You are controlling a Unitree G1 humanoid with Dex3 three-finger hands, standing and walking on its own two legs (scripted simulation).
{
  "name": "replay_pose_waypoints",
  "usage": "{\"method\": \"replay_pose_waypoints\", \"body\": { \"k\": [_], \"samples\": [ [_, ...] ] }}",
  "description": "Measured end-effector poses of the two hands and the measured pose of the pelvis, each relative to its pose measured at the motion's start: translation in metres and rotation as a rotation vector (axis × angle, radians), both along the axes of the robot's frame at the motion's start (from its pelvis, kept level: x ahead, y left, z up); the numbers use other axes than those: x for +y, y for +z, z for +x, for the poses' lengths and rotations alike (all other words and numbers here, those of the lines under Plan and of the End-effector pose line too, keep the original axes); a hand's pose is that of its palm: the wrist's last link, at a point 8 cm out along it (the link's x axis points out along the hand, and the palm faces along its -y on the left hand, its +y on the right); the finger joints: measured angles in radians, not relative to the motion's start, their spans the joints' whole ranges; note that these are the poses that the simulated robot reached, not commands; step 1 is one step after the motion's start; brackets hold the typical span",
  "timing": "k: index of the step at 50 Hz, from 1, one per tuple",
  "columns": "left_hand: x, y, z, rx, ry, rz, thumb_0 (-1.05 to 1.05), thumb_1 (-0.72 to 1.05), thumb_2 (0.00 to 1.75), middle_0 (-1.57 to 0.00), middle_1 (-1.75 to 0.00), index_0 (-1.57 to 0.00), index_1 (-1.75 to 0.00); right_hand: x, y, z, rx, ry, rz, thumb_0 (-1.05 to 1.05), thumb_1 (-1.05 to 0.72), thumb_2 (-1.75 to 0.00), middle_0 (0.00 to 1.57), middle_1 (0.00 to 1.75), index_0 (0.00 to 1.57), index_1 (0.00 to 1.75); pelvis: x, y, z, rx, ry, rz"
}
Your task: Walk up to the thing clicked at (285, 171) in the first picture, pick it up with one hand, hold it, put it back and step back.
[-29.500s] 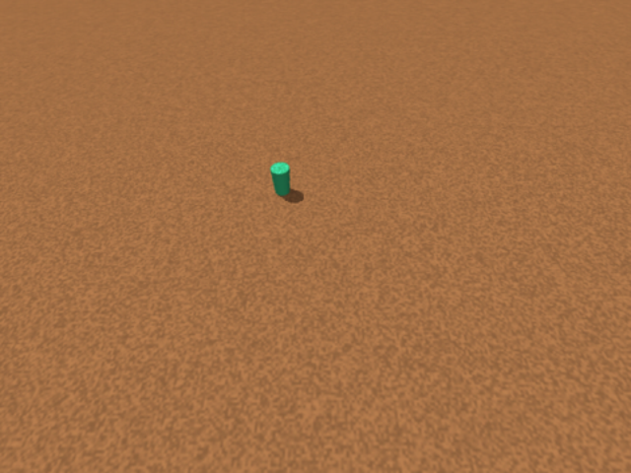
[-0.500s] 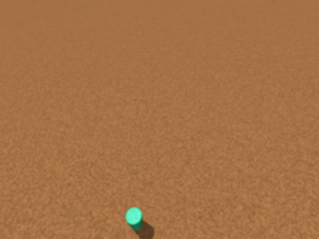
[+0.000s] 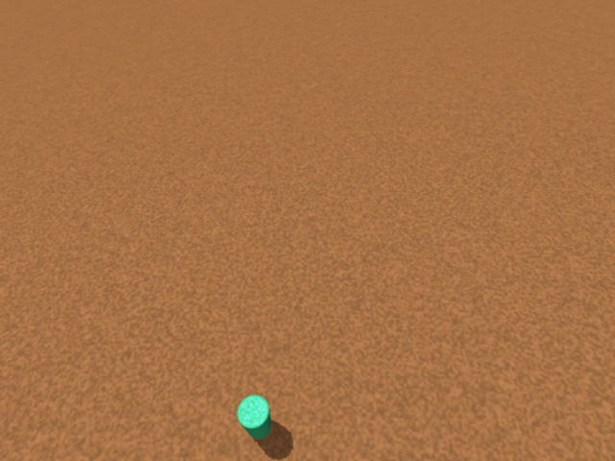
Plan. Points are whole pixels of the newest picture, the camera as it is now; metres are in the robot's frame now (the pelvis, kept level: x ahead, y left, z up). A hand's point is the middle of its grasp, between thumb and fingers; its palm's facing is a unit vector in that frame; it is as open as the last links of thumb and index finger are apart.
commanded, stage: stand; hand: left
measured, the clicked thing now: (256, 419) +0.41 +0.20 -0.71
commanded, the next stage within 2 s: step back in 1.00 s
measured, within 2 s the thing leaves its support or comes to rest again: neither
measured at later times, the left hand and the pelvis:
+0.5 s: hand out of the picture +0.09 +0.24 -0.15, palm faces -0.02 -0.94 -0.34, open 7.4 cm; pelvis +0.02 +0.00 +0.00, yaw +0 degrees
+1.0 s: hand out of the picture +0.11 +0.24 -0.15, palm faces -0.03 -0.94 -0.34, open 7.4 cm; pelvis +0.03 -0.01 +0.00, yaw -1 degrees
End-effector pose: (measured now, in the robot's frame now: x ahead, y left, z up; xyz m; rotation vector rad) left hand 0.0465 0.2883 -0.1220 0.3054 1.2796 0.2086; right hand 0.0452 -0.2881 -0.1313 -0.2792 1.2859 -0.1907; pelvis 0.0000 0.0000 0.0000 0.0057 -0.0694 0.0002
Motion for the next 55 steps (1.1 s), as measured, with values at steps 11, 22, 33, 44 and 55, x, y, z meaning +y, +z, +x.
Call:
{"method": "replay_pose_waypoints", "body": {
  "k": [11, 22, 33, 44, 55],
  "samples": [
    [-0.002, 0.003, 0.023, -0.029, -0.014, -0.004, 0.0, 0.9, 0.9, -0.2, -0.3, -0.21, -0.3, 0.0, 0.002, 0.014, -0.017, 0.001, 0.002, 0.01, -0.9, -0.9, 0.2, 0.3, 0.2, 0.3, -0.001, 0.001, 0.008, 0.005, -0.003, -0.001],
    [-0.001, 0.006, 0.037, -0.034, -0.017, 0.004, 0.0, 0.91, 0.9, -0.2, -0.3, -0.21, -0.3, -0.003, 0.004, 0.028, -0.029, 0.003, -0.001, 0.01, -0.9, -0.9, 0.2, 0.3, 0.2, 0.3, -0.002, 0.002, 0.016, 0.015, -0.007, 0.0],
    [-0.003, 0.006, 0.045, -0.033, -0.02, 0.003, 0.0, 0.91, 0.9, -0.2, -0.3, -0.21, -0.3, -0.007, 0.005, 0.037, -0.03, -0.003, -0.007, 0.01, -0.9, -0.9, 0.2, 0.3, 0.2, 0.3, -0.004, 0.003, 0.024, 0.019, -0.011, 0.0],
    [-0.005, 0.007, 0.054, -0.045, -0.027, 0.002, 0.0, 0.91, 0.9, -0.2, -0.3, -0.21, -0.3, -0.01, 0.006, 0.041, -0.037, -0.007, -0.009, 0.01, -0.9, -0.9, 0.2, 0.3, 0.2, 0.3, -0.006, 0.003, 0.027, 0.022, -0.013, -0.001],
    [0.003, 0.005, 0.057, -0.065, -0.02, 0.015, 0.0, 0.9, 0.9, -0.2, -0.3, -0.21, -0.3, -0.018, 0.005, 0.04, -0.04, -0.021, -0.018, 0.01, -0.9, -0.9, 0.2, 0.3, 0.2, 0.3, -0.007, -0.003, 0.015, 0.038, -0.016, -0.009]
  ]
}}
